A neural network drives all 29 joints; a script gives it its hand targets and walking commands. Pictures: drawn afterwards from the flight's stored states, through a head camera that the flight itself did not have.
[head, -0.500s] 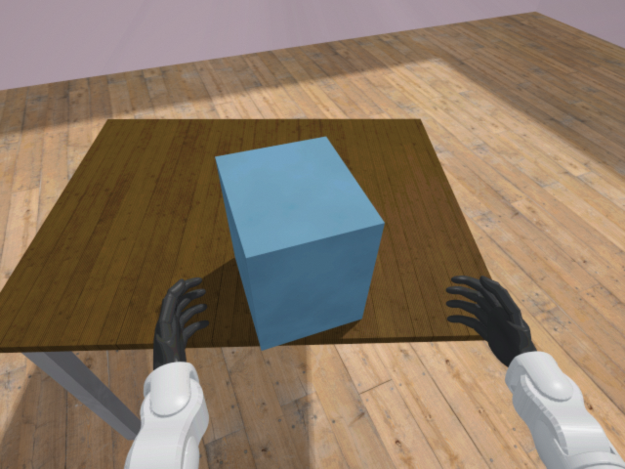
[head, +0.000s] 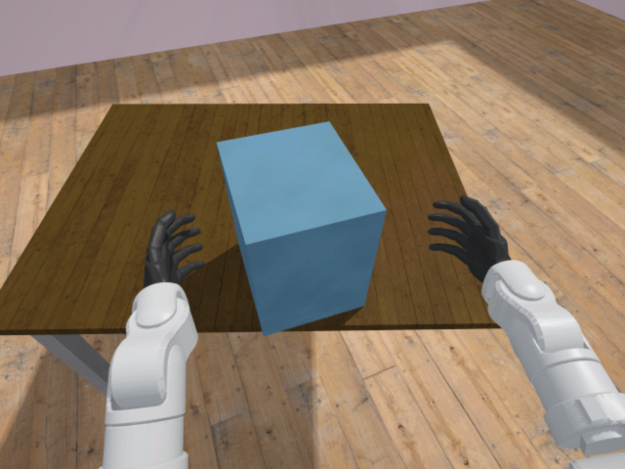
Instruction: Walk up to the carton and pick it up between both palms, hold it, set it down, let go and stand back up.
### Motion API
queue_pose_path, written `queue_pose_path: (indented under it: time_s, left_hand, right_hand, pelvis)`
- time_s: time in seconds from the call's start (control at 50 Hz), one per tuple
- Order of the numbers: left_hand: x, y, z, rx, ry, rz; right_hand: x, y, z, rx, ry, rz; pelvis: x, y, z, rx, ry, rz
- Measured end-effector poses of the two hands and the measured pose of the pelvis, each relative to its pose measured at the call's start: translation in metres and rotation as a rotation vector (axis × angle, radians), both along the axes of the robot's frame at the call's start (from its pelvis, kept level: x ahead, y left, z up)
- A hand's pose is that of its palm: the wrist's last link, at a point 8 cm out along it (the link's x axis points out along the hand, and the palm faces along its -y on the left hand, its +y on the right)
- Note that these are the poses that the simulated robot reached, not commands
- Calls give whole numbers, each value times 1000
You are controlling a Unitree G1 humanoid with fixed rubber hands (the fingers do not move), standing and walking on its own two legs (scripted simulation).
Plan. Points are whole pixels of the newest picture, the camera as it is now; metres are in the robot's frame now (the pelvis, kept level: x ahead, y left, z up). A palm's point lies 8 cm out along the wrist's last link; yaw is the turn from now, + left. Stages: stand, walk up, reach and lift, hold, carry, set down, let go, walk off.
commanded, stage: reach and lift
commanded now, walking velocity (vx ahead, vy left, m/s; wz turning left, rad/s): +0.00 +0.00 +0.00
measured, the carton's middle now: (296, 230) +0.46 +0.09 +0.00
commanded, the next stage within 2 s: none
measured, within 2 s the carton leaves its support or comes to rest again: neither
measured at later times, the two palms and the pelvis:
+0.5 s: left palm (160, 221) +0.34 +0.23 +0.15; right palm (454, 193) +0.44 -0.13 +0.13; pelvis +0.00 +0.00 +0.00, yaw +0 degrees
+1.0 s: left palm (153, 173) +0.39 +0.25 +0.17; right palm (436, 142) +0.50 -0.10 +0.17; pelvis +0.01 +0.01 +0.00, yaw +1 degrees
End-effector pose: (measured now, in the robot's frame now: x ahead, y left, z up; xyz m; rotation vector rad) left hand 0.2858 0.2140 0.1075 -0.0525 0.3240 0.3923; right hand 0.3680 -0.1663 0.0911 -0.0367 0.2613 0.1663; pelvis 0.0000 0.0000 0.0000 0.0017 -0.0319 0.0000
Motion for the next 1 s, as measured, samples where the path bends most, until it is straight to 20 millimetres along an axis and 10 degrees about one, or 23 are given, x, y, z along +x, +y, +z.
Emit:
queue_pose_path:
  time_s: [1.0]
  left_hand:
    - [106, 32, 66, 10, -42, 18]
  right_hand:
    - [127, 64, 77, 2, -18, 64]
  pelvis:
    - [8, 6, -1, -8, 159, 12]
